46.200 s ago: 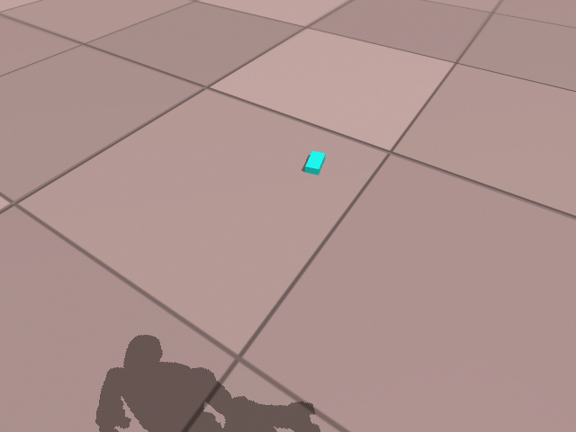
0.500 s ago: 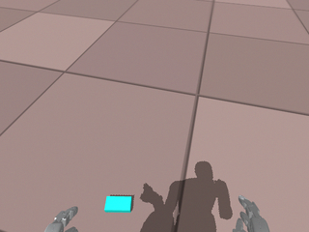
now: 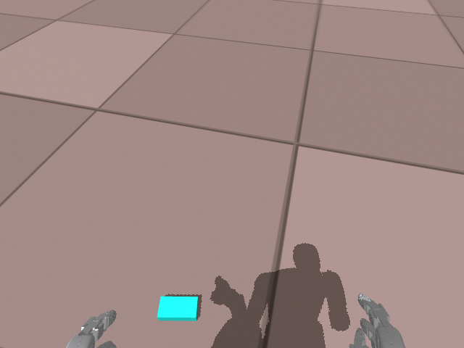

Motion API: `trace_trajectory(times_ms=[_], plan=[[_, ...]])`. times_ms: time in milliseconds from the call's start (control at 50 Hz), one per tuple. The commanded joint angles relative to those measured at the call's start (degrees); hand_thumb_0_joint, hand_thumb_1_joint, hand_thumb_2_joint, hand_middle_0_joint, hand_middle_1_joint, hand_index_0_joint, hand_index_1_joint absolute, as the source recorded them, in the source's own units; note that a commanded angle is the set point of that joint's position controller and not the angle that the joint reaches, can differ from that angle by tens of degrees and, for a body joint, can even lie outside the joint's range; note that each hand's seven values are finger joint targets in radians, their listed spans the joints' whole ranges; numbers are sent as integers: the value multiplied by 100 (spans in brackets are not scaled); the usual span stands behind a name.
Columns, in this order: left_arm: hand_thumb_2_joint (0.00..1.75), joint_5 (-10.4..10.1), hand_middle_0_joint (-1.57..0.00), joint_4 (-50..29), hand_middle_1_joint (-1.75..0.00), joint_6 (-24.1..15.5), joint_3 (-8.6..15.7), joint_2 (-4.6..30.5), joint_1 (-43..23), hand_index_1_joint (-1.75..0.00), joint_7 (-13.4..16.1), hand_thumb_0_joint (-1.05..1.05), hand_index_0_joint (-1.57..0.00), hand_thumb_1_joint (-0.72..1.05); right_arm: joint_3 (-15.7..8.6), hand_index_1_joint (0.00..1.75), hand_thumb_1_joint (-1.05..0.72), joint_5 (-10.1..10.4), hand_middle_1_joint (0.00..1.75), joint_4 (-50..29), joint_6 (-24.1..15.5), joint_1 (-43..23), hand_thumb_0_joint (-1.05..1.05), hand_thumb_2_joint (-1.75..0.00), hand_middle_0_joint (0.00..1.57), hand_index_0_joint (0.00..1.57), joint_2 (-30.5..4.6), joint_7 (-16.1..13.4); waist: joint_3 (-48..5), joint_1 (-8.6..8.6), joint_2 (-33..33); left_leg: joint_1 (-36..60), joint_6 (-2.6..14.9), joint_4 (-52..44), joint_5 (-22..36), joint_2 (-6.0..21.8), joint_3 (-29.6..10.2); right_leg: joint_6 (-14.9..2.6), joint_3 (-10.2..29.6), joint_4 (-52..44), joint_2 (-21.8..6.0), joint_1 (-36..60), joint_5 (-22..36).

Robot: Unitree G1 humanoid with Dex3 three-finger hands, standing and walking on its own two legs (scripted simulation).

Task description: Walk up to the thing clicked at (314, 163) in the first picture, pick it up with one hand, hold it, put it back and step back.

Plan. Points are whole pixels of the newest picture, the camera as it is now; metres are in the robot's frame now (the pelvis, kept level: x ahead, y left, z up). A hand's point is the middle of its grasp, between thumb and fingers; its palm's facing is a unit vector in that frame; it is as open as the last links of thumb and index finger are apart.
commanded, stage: home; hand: left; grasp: from above
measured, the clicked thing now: (178, 308) +0.45 +0.20 -0.69
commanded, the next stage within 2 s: stand in 0.08 s
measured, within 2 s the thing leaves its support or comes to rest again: neither
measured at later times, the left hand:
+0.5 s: hand out of the picture +0.09 +0.24 -0.11, palm faces +0.03 -0.94 -0.35, open 7.4 cm
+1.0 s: hand out of the picture +0.03 +0.25 -0.10, palm faces +0.05 -0.94 -0.34, open 7.4 cm
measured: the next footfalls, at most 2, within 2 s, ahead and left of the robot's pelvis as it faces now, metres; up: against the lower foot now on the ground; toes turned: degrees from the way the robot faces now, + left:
none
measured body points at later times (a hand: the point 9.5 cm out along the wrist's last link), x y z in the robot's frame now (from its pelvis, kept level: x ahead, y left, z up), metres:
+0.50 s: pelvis -0.01 +0.00 +0.04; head +0.02 +0.01 +0.49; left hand +0.09 +0.29 -0.08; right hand +0.10 -0.28 -0.09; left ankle +0.01 +0.13 -0.68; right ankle -0.02 -0.14 -0.68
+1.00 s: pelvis -0.01 +0.01 +0.06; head -0.02 +0.00 +0.51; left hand +0.03 +0.30 -0.08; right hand +0.07 -0.27 -0.08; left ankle +0.01 +0.13 -0.68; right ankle -0.02 -0.14 -0.68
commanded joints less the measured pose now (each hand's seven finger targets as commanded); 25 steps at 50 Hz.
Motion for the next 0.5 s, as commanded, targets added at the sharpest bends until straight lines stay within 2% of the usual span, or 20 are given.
trace_trajectory(times_ms=[0,40,80,100,140,160,180,200,220,240,300,340,380,440,480], plan=[[90,18,-20,-1139,-30,-304,414,636,-73,-30,19,0,-20,90,-319,30,-90,-9,30,-892,-335,-327,0,-90,20,20,-740,-72,-561,17,-8,798,162,-833,1531,-148,55,-101,-145,-804,190,79,1487],[90,32,-20,-1154,-30,-316,303,554,-144,-30,16,0,-20,90,-294,30,-90,-7,30,-931,-333,-361,0,-90,20,20,-705,-78,-532,-4,-71,746,173,-795,1492,-169,87,-88,-134,-842,181,54,1488],[90,30,-20,-1035,-30,-297,401,612,-74,-30,34,0,-20,90,-306,30,-90,-8,30,-905,-326,-364,0,-90,20,20,-723,-88,-384,7,-146,645,189,-799,1221,-188,131,-76,-101,-927,165,13,1273],[90,26,-20,-1167,-30,-313,346,590,-164,-30,19,0,-20,90,-300,30,-90,-7,30,-925,-341,-340,0,-90,20,20,-731,-85,-441,-30,-37,695,186,-833,1164,-186,121,-82,-100,-907,169,-11,1214],[90,25,-20,-1169,-30,-326,413,624,-29,-30,28,0,-20,90,-327,30,-90,-21,30,-908,-341,-343,0,-90,20,20,-744,-97,-653,3,-38,789,178,-809,1350,-175,94,-90,-112,-838,172,87,1361],[90,707,-20,842,-30,-1548,349,1070,-1723,-30,251,0,-20,90,-494,30,-90,-681,30,590,238,-703,0,-90,20,20,-1326,245,748,488,-366,705,458,-1294,2466,13,-77,-251,236,-1098,-276,1284,1492],[90,736,-20,1930,-30,-1937,472,1129,-1183,-30,208,0,-20,90,-579,30,-90,-674,30,648,450,-758,0,-90,20,20,-1329,413,250,461,-705,1143,525,-1204,2519,-70,113,-491,626,-1296,-351,1373,1588],[90,705,-20,2144,-30,-2130,446,1197,-1132,-30,171,0,-20,90,-619,30,-90,-691,30,441,566,-742,0,-90,20,20,-1372,499,311,323,-814,1234,528,-1210,2283,-108,25,-625,837,-1535,-374,1083,1533],[90,732,-20,2439,-30,-2282,374,1284,-1185,-30,152,0,-20,90,-615,30,-90,-644,30,531,609,-754,0,-90,20,20,-1355,600,146,331,-609,1531,503,-1276,2315,-103,-22,-594,854,-1453,-441,1373,1826],[90,736,-20,2649,-30,-2369,347,1217,-1356,-30,124,0,-20,90,-604,30,-90,-511,30,777,631,-674,0,-90,20,20,-1256,708,-73,308,-458,1792,484,-1339,2471,-80,26,-540,853,-1365,-513,1595,2237],[90,614,-20,3371,-30,-2412,392,1146,-1671,-30,104,0,-20,90,-639,30,-90,-336,30,1065,720,-800,0,-90,20,20,-1191,902,167,401,-534,2046,444,-1696,1980,-106,-42,-393,714,-1692,-476,1426,1507],[90,610,-20,3862,-30,-2500,378,1120,-1787,-30,108,0,-20,90,-658,30,-90,-352,30,1289,794,-862,0,-90,20,20,-1205,941,328,413,-411,2095,481,-2008,1613,-21,-191,-323,617,-1872,-454,1488,1194],[90,603,-20,4257,-30,-2573,389,1076,-1869,-30,102,0,-20,90,-670,30,-90,-380,30,1436,840,-872,0,-90,20,20,-1275,929,450,413,-71,2093,537,-2477,1289,138,-451,-248,438,-1829,-334,1647,1179],[90,597,-20,4844,-30,-2668,373,1042,-1785,-30,89,0,-20,90,-671,30,-90,-365,30,1672,894,-905,0,-90,20,20,-1315,901,586,430,-4,2207,515,-2787,1495,203,-535,-225,382,-2136,-335,1966,1470],[90,582,-20,5138,-30,-2711,371,1103,-1830,-30,96,0,-20,90,-651,30,-90,-340,30,1849,909,-869,0,-90,20,20,-1297,872,564,391,-120,2531,462,-2800,2205,188,-444,-238,435,-2311,-400,2088,1922]])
